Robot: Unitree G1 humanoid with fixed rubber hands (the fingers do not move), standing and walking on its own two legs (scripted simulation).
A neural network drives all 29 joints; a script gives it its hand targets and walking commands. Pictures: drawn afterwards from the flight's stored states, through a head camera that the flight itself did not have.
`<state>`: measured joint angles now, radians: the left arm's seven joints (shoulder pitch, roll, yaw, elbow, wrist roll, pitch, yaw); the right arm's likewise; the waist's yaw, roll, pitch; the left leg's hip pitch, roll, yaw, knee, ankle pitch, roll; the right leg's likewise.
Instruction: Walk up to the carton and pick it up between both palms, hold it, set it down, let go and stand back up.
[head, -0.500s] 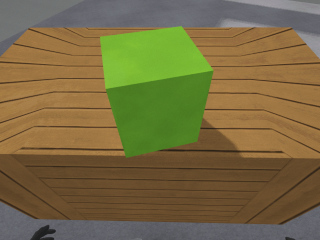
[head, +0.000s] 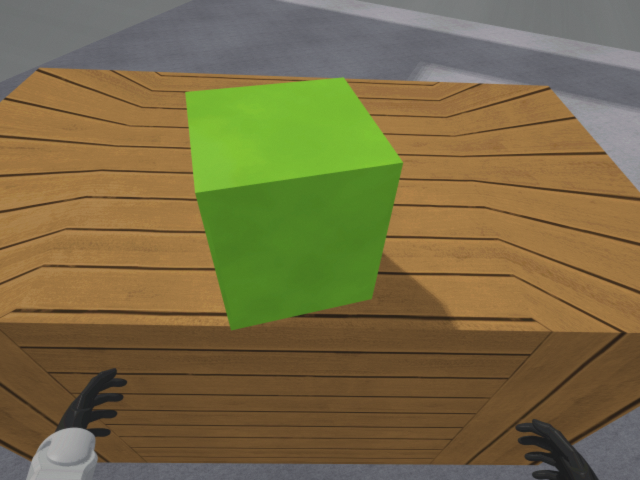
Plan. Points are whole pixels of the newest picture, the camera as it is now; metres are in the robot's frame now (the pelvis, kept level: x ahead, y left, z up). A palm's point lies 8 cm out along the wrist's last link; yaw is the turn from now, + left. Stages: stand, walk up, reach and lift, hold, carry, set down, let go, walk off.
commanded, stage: reach and lift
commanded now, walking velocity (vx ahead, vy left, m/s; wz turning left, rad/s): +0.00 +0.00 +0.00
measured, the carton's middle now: (286, 204) +0.44 +0.07 +0.11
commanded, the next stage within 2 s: none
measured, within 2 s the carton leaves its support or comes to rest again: neither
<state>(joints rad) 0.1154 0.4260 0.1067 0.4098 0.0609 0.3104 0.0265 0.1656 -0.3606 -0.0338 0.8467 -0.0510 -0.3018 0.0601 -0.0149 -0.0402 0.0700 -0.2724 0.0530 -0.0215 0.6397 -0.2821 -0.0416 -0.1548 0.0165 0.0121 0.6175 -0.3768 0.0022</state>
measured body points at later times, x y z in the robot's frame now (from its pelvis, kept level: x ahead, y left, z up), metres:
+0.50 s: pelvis -0.03 +0.02 +0.01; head -0.08 +0.03 +0.46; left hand +0.17 +0.31 +0.01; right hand +0.16 -0.24 +0.00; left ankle +0.04 +0.14 -0.72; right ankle -0.02 -0.12 -0.72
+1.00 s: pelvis -0.04 +0.02 +0.02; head -0.08 +0.03 +0.47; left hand +0.19 +0.23 +0.07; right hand +0.17 -0.23 +0.06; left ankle +0.04 +0.14 -0.72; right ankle -0.07 -0.09 -0.72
